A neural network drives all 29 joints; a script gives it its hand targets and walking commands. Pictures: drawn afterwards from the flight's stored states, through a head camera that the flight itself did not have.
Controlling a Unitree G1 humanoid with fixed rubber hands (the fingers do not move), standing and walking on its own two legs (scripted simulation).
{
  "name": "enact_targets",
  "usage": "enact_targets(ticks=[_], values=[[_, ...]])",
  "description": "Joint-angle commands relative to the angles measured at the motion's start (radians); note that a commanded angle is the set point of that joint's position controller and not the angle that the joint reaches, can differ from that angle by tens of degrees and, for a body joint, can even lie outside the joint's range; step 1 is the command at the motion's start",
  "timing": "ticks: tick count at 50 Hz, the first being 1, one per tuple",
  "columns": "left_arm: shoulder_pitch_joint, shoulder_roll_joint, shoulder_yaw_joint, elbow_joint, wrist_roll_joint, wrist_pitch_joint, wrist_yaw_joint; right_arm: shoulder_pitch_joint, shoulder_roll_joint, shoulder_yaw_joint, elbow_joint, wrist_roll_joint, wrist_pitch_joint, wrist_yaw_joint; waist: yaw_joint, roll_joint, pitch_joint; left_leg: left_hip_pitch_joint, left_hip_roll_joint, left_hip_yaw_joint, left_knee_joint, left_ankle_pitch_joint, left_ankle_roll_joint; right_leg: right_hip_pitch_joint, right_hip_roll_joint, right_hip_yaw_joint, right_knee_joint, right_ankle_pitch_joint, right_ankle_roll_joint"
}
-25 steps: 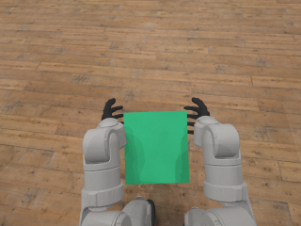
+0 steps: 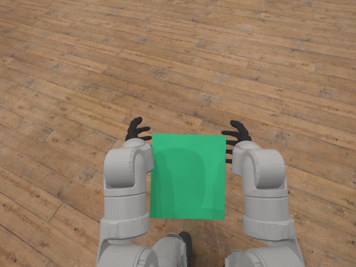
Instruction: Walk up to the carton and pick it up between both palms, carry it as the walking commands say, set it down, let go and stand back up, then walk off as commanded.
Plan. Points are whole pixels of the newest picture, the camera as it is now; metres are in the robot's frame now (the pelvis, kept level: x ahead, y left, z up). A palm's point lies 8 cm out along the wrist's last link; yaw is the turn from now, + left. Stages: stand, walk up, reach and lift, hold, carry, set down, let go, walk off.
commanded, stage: carry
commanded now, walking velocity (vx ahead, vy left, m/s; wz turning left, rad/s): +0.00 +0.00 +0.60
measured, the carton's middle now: (185, 167) +0.34 +0.02 -0.04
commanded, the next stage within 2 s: none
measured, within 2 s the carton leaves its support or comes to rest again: neither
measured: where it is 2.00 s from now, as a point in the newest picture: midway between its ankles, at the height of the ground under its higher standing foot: outside the picture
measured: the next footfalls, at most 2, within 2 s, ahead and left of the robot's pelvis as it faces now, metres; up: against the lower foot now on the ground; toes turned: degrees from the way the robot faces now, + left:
left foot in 0.14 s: +0.06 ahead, +0.13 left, +0.00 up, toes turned +12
right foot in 0.40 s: -0.03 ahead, -0.12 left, +0.00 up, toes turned +17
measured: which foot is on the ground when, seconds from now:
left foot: up 0.00-0.12, down 0.14-0.42, up 0.44-0.56, down 0.58-1.00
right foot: down 0.00-0.16, up 0.18-0.38, down 0.40-1.00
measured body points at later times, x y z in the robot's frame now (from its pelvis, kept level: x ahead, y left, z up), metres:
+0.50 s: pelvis -0.11 -0.02 +0.00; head -0.05 -0.01 +0.44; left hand +0.18 +0.20 +0.08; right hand +0.24 -0.02 +0.05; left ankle -0.03 +0.11 -0.69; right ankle -0.03 -0.12 -0.71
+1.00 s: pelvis -0.19 -0.06 +0.00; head -0.18 -0.05 +0.45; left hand +0.07 +0.17 +0.09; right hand +0.14 -0.04 +0.07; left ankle -0.09 +0.11 -0.71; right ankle -0.08 -0.14 -0.71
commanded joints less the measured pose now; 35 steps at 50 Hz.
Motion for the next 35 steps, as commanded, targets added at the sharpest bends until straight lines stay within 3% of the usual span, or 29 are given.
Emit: enact_targets(ticks=[1, 2, 4, 5, 6, 7, 8, 9, 10, 11, 12, 14, 17, 18, 19, 20, 21, 22, 23, 24, 25, 27, 28, 29, 30, 31, 33, 34, 35], values=[[-0.541, -1.108, -0.523, -0.141, -0.391, -0.01, -0.477, -0.753, 1.077, 0.64, -0.272, 0.45, -0.075, 0.29, -0.03, -0.358, -0.61, 0.04, 0.086, 0.033, 0.398, -0.292, -0.043, 0.313, -0.423, 0.289, -0.293, 0.091, -0.13], [-0.549, -1.1, -0.513, -0.153, -0.381, -0.008, -0.476, -0.783, 1.072, 0.647, -0.301, 0.464, -0.074, 0.288, -0.028, -0.285, -0.595, 0.041, 0.082, 0.039, 0.36, -0.303, -0.04, 0.348, -0.398, 0.226, -0.233, 0.291, -0.114], [-0.5, -1.093, -0.5, -0.103, -0.345, 0.003, -0.461, -0.771, 1.065, 0.631, -0.257, 0.478, -0.06, 0.3, -0.023, -0.279, -0.611, 0.171, 0.076, 0.051, 0.192, -0.296, -0.029, 0.332, -0.325, 0.085, -0.102, 0.592, -0.067], [-0.483, -1.083, -0.495, -0.086, -0.334, 0.009, -0.456, -0.748, 1.057, 0.629, -0.234, 0.481, -0.054, 0.307, -0.02, -0.305, -0.63, 0.228, 0.061, 0.079, 0.101, -0.295, -0.024, 0.33, -0.326, 0.059, -0.053, 0.638, -0.06], [-0.475, -1.069, -0.492, -0.077, -0.327, 0.012, -0.453, -0.717, 1.063, 0.618, -0.195, 0.477, -0.047, 0.314, -0.03, -0.287, -0.634, 0.315, 0.06, 0.09, -0.049, -0.203, -0.021, 0.283, -0.304, 0.019, 0.016, 0.589, -0.033], [-0.467, -1.059, -0.49, -0.066, -0.32, 0.016, -0.451, -0.683, 1.076, 0.604, -0.145, 0.472, -0.04, 0.321, -0.039, -0.179, -0.625, 0.431, 0.124, -0.01, -0.125, -0.044, 0.001, 0.165, -0.267, -0.011, 0.095, 0.432, 0.016], [-0.466, -1.049, -0.498, -0.069, -0.319, 0.017, -0.448, -0.638, 1.081, 0.584, -0.1, 0.47, -0.038, 0.326, -0.043, 0.05, -0.602, 0.569, 0.301, -0.273, -0.116, 0.361, 0.074, -0.061, -0.204, -0.021, 0.233, 0.174, 0.08], [-0.501, -1.056, -0.517, -0.101, -0.328, 0.017, -0.447, -0.609, 1.078, 0.571, -0.086, 0.469, -0.046, 0.334, -0.049, 0.353, -0.597, 0.633, 0.454, -0.527, -0.143, 0.711, 0.203, -0.267, -0.059, -0.004, 0.315, -0.349, 0.101], [-0.505, -1.074, -0.519, -0.034, -0.341, 0.024, -0.451, -0.588, 1.089, 0.526, -0.017, 0.436, -0.036, 0.336, -0.047, 0.239, -0.603, 0.584, 0.397, -0.484, -0.155, 0.617, 0.199, -0.197, -0.076, 0.084, 0.388, -0.336, 0.065], [-0.53, -1.085, -0.532, -0.03, -0.356, 0.011, -0.452, -0.626, 1.077, 0.518, -0.03, 0.437, -0.039, 0.334, -0.048, 0.108, -0.62, 0.616, 0.361, -0.444, -0.153, 0.525, 0.163, -0.229, -0.049, 0.061, 0.416, -0.287, 0.063], [-0.564, -1.086, -0.545, -0.064, -0.376, 0.004, -0.456, -0.649, 1.09, 0.516, -0.048, 0.437, -0.047, 0.33, -0.051, 0.06, -0.637, 0.606, 0.36, -0.423, -0.16, 0.398, 0.146, -0.23, -0.048, 0.076, 0.415, -0.247, 0.056], [-0.637, -1.09, -0.547, -0.096, -0.401, -0.003, -0.46, -0.687, 1.108, 0.505, -0.068, 0.425, -0.06, 0.318, -0.051, 0.103, -0.667, 0.553, 0.328, -0.353, -0.171, 0.264, 0.125, -0.164, -0.045, 0.074, 0.345, -0.193, 0.037], [-0.64, -1.099, -0.542, -0.095, -0.42, 0.007, -0.461, -0.741, 1.09, 0.509, -0.141, 0.421, -0.072, 0.299, -0.05, 0.146, -0.695, 0.462, 0.292, -0.318, -0.242, 0.073, 0.08, 0.03, 0.007, 0.039, 0.119, -0.198, 0.012], [-0.62, -1.102, -0.537, -0.091, -0.418, 0.011, -0.462, -0.748, 1.079, 0.516, -0.166, 0.418, -0.076, 0.293, -0.048, 0.166, -0.701, 0.435, 0.267, -0.295, -0.262, 0.026, 0.048, 0.119, 0.034, 0.017, -0.008, -0.194, 0.003], [-0.586, -1.112, -0.531, -0.065, -0.411, 0.014, -0.464, -0.745, 1.063, 0.522, -0.173, 0.411, -0.076, 0.288, -0.034, 0.143, -0.704, 0.376, 0.208, -0.225, -0.233, -0.016, -0.008, 0.261, 0.033, 0.01, -0.21, -0.145, -0.008], [-0.56, -1.106, -0.52, -0.05, -0.4, 0.012, -0.463, -0.743, 1.057, 0.54, -0.189, 0.411, -0.075, 0.284, -0.027, -0.079, -0.701, 0.212, 0.118, -0.119, -0.087, -0.154, -0.053, 0.423, -0.121, 0.18, -0.35, -0.187, -0.037], [-0.536, -1.121, -0.527, -0.042, -0.395, -0.005, -0.466, -0.77, 1.049, 0.569, -0.227, 0.422, -0.081, 0.285, -0.024, -0.473, -0.692, 0.058, 0.002, 0.067, 0.222, -0.297, -0.086, 0.38, -0.392, 0.472, -0.356, -0.18, -0.143], [-0.534, -1.119, -0.531, -0.064, -0.385, -0.015, -0.473, -0.805, 1.076, 0.604, -0.264, 0.426, -0.086, 0.291, -0.029, -0.51, -0.638, 0.037, 0.099, -0.001, 0.361, -0.334, -0.047, 0.272, -0.448, 0.412, -0.327, -0.009, -0.188], [-0.57, -1.111, -0.528, -0.091, -0.393, -0.004, -0.479, -0.794, 1.087, 0.614, -0.231, 0.437, -0.079, 0.288, -0.028, -0.351, -0.628, 0.024, 0.088, 0.037, 0.404, -0.315, -0.038, 0.299, -0.418, 0.306, -0.293, 0.084, -0.154], [-0.587, -1.105, -0.516, -0.112, -0.386, -0.005, -0.479, -0.842, 1.078, 0.634, -0.281, 0.458, -0.079, 0.287, -0.027, -0.288, -0.613, 0.041, 0.087, 0.038, 0.379, -0.313, -0.033, 0.323, -0.383, 0.247, -0.234, 0.257, -0.14], [-0.557, -1.105, -0.498, -0.096, -0.366, -0.001, -0.469, -0.856, 1.072, 0.627, -0.285, 0.471, -0.074, 0.292, -0.026, -0.275, -0.613, 0.105, 0.092, 0.033, 0.298, -0.298, -0.03, 0.304, -0.335, 0.182, -0.172, 0.409, -0.118], [-0.518, -1.096, -0.487, -0.057, -0.344, 0.011, -0.457, -0.813, 1.066, 0.607, -0.234, 0.476, -0.063, 0.304, -0.026, -0.301, -0.646, 0.264, 0.073, 0.064, 0.09, -0.259, -0.011, 0.26, -0.298, 0.101, -0.076, 0.491, -0.087], [-0.522, -1.086, -0.489, -0.057, -0.345, 0.015, -0.456, -0.77, 1.075, 0.596, -0.189, 0.468, -0.055, 0.309, -0.037, -0.251, -0.66, 0.36, 0.074, 0.058, -0.076, -0.183, 0.0, 0.22, -0.259, 0.054, 0.009, 0.438, -0.061], [-0.518, -1.074, -0.493, -0.053, -0.34, 0.017, -0.455, -0.735, 1.089, 0.582, -0.145, 0.461, -0.05, 0.314, -0.042, -0.118, -0.662, 0.471, 0.167, -0.063, -0.148, -0.013, 0.028, 0.117, -0.218, 0.034, 0.072, 0.3, -0.01], [-0.519, -1.076, -0.512, -0.08, -0.345, 0.013, -0.451, -0.692, 1.086, 0.572, -0.125, 0.457, -0.057, 0.321, -0.04, 0.124, -0.64, 0.585, 0.372, -0.351, -0.14, 0.376, 0.116, -0.097, -0.136, 0.01, 0.176, 0.112, 0.061], [-0.534, -1.071, -0.519, -0.072, -0.35, 0.02, -0.453, -0.652, 1.092, 0.543, -0.081, 0.438, -0.058, 0.323, -0.044, 0.278, -0.663, 0.586, 0.437, -0.418, -0.143, 0.53, 0.196, -0.151, -0.074, 0.04, 0.217, -0.291, 0.046], [-0.571, -1.085, -0.541, -0.047, -0.382, 0.013, -0.458, -0.673, 1.08, 0.51, -0.071, 0.417, -0.057, 0.319, -0.048, 0.11, -0.678, 0.583, 0.393, -0.383, -0.195, 0.33, 0.163, -0.139, -0.035, 0.057, 0.295, -0.25, 0.009], [-0.602, -1.091, -0.553, -0.064, -0.401, 0.009, -0.464, -0.687, 1.092, 0.51, -0.08, 0.412, -0.062, 0.315, -0.051, 0.072, -0.692, 0.562, 0.383, -0.345, -0.204, 0.241, 0.146, -0.112, -0.034, 0.062, 0.277, -0.214, -0.006], [-0.624, -1.09, -0.552, -0.067, -0.411, 0.007, -0.469, -0.694, 1.097, 0.503, -0.084, 0.399, -0.067, 0.308, -0.051, 0.087, -0.703, 0.522, 0.359, -0.281, -0.207, 0.192, 0.127, -0.06, -0.028, 0.052, 0.226, -0.181, -0.019]])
